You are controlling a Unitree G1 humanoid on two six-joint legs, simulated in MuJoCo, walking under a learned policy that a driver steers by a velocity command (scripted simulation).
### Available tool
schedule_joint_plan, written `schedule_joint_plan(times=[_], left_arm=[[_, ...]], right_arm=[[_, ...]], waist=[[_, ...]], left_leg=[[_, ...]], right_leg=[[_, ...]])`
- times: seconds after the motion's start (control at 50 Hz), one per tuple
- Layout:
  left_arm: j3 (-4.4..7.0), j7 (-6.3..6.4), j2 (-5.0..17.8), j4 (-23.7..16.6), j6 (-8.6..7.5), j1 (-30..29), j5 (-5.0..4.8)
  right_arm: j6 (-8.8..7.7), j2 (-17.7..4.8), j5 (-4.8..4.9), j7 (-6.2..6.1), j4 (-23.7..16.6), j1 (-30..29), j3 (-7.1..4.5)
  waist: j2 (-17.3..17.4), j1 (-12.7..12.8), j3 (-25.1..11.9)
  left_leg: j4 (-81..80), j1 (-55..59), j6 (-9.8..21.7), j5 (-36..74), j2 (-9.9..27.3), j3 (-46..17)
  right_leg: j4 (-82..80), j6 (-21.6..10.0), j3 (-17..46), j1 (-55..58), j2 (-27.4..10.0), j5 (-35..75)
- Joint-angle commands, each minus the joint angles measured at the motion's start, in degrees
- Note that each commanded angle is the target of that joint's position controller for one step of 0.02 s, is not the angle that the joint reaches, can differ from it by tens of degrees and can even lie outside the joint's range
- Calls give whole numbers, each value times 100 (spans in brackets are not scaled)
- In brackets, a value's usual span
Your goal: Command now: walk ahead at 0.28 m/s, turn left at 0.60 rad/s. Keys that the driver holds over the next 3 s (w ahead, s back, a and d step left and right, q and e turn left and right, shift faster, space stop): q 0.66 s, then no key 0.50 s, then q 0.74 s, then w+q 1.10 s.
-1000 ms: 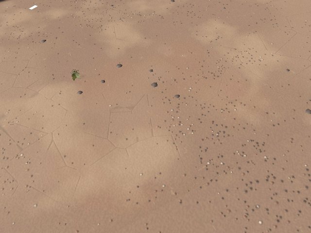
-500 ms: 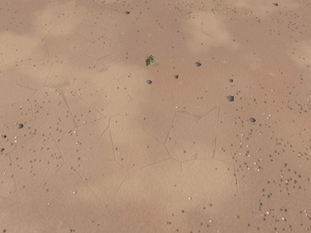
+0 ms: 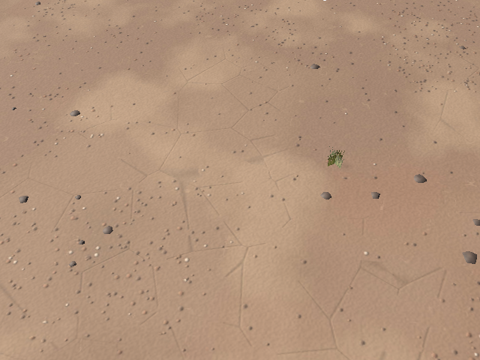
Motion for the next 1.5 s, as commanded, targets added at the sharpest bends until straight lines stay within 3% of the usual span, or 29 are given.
schedule_joint_plan(times=[0.02, 0.16, 0.24, 0.28, 0.3, 0.32, 0.34, 0.36, 0.38, 0.42, 0.46, 0.52, 0.66, 0.76, 0.78, 0.8, 0.82, 0.84, 0.86, 0.94, 1.08, 1.12, 1.16, 1.18, 1.2, 1.36, 1.42, 1.46, 1.5], left_arm=[[199, 55, 816, -149, -148, 179, 4], [81, 162, 384, -17, -217, 232, -15], [77, 316, 360, 167, -22, 598, 39], [88, 399, 394, 268, 168, 815, 96], [125, 395, 498, 279, 260, 681, 32], [159, 334, 433, 280, 285, 744, -139], [100, 323, 214, 110, 361, 1474, -265], [44, 347, 443, -108, 403, 1170, -156], [55, 326, 632, -228, 388, 658, 20], [2, 281, 450, -280, 432, 376, 187], [71, 287, 583, -371, 625, -165, 127], [-19, 286, 273, -455, 691, -268, 60], [-8, 317, 174, -844, 770, -1310, 25], [1, 334, 66, -695, 593, -640, -54], [32, 363, 149, -638, 526, -450, -10], [91, 392, 523, -683, 478, -441, 80], [186, 366, 1064, -791, 523, -564, 113], [166, 357, 838, -692, 531, -384, 71], [89, 332, 606, -704, 518, -667, 28], [30, 257, 291, -695, 470, -1054, 46], [131, 183, 540, -212, 511, -331, 52], [121, 189, 525, -107, 518, -320, 14], [47, 138, 279, -94, 409, -133, 1], [49, 126, 160, -105, 401, -134, -73], [110, 177, 401, -10, 429, -279, -10], [271, 285, 331, -65, 511, -249, 25], [315, 289, 427, -187, 505, -128, 44], [442, 311, 969, -64, 540, 344, 117], [317, 371, 676, -191, 553, 181, 85]], right_arm=[[121, -254, -31, 120, -422, -93, -49], [-41, 180, 65, 388, -737, -1273, 77], [22, 72, -26, 331, -447, -1382, 74], [-30, 11, -191, 205, -12, -576, 37], [-82, -141, -309, 116, 430, 503, -62], [-170, -474, -382, 41, 783, 1335, -213], [-196, -1020, -107, 93, 697, 1666, -317], [-177, -1128, 249, 98, 433, 1731, -385], [-141, -845, 342, 27, 112, 1032, -256], [-83, -585, 165, -245, -110, -50, -170], [-101, -433, 146, -198, 35, -90, -106], [-83, -442, 131, -148, 114, 122, -144], [103, -479, 66, -57, 23, 379, -264], [159, -422, 32, -64, -16, 313, -223], [146, -304, 80, -105, 3, 398, -188], [128, 56, 116, -135, -6, 726, -116], [80, -68, 162, -162, -246, 480, -164], [79, -390, -31, -145, -211, 213, -248], [96, -348, -7, -98, -161, 254, -272], [207, -152, 37, 12, 176, 654, -188], [238, 37, 170, -76, 273, -72, 62], [143, 84, 171, -147, 470, 156, 108], [-23, -236, 55, -246, 609, 301, 96], [-32, -389, 123, -236, 705, -99, 70], [-53, -136, 161, -191, 649, -230, 123], [45, -425, 127, -155, 564, -129, -90], [67, -358, 143, -135, 315, -438, -110], [69, -36, 126, -119, 54, -730, -56], [127, -210, -34, -87, 55, -687, -162]], waist=[[-755, -2, 46], [-475, 43, -6], [-220, 210, 269], [-143, 36, 166], [-60, -436, -162], [862, -749, -535], [1050, -381, -1359], [541, -807, -2338], [-288, -576, -1926], [21, -15, -1694], [-217, 99, -938], [-84, 73, -1265], [339, -302, -641], [524, 4, -517], [329, 78, -496], [-778, -90, -585], [-1678, -4, -381], [-984, 95, -305], [-746, -125, -192], [-1026, -323, -402], [-1305, 135, -377], [-1017, -84, -349], [-472, 15, -736], [526, 300, -436], [248, 145, -441], [408, 77, -157], [2, 231, -244], [-1357, 468, -308], [-565, 302, -263]], left_leg=[[-230, -741, -30, 1025, 271, 168], [-3526, 730, 14, 5242, 258, 652], [-4337, 765, -163, 5202, 409, 752], [-5130, 1106, -125, 4834, 415, 763], [-5507, 2216, 11, 4799, 308, 870], [-5399, 3798, 376, 6606, 775, 515], [-2694, 6303, 1144, 10723, 2253, -764], [-2903, 6624, 1826, 10718, 2848, -1612], [-3718, 5395, 1852, 8091, 2638, -1525], [-4556, 3632, 2089, 4897, 2713, -2245], [-4977, 1757, 1724, 4953, 1892, -1530], [-4676, 1726, 1320, 5046, 1392, -1288], [-4971, 1385, 964, 1485, 1034, -2049], [-4604, 1058, 646, 1807, 889, -2246], [-4367, 763, 368, 1313, 659, -2126], [-3313, 309, 30, -175, 104, -1373], [-2581, -731, -169, -1372, -821, -340], [-1570, -434, -266, -1392, -499, -579], [-1227, -344, -290, -1036, -500, -668], [-1033, 179, -502, -231, -447, -359], [-3629, 1371, -384, -293, -47, 415], [-5029, 2176, -221, 840, 97, 347], [-5221, 3331, -67, 1722, 1013, -610], [-4902, 2512, 172, 2348, 1237, -924], [-4887, 2315, 222, 2211, 1231, -950], [-4529, 1207, 538, 1890, 1173, -1709], [-4031, 475, 351, 1537, 826, -1573], [-2371, -554, -111, -315, -234, 30], [-690, -789, -179, -1488, 181, 236]], right_leg=[[-1312, -911, 1107, 417, -1748, 4785], [-817, -146, -238, -472, -944, 698], [717, -130, -247, 6, -1141, 257], [2263, -225, -215, 502, -1041, 499], [3695, -220, -353, 141, -919, 852], [5947, -40, -764, -1097, -368, -1926], [7422, 141, -153, -3616, -163, -3604], [7733, 288, 352, -4242, -474, -2979], [6830, 279, 663, -4107, -654, -1682], [5940, 467, 900, -3641, -765, -605], [4203, 700, 862, -2326, -759, -42], [3289, 612, 879, -1950, -633, 347], [1841, 504, 991, -1767, -259, 263], [-212, 214, 741, -201, 25, 41], [-1012, 162, 864, 359, -199, 352], [-1665, -59, 2065, 823, -1410, 64], [-1916, -848, 3677, 697, -2609, 1181], [-1753, -1176, 3498, 282, -2490, 1473], [-1665, -1112, 2954, 26, -2102, 1487], [-1443, -701, 1640, -2, -1180, 2463], [-1339, -773, 1912, 254, -1248, 2040], [-1126, -549, 1898, 52, -1237, 2420], [-940, -108, 1718, -433, -1068, 1982], [-1104, 19, 1153, -169, -539, 1155], [-981, 86, 1041, 105, -473, 908], [44, 39, 577, -126, -286, 287], [-370, -127, 911, 284, -612, 66], [-1690, -890, 2421, 1077, -2236, 848], [-1657, -1485, 2379, 859, -2669, 1905]])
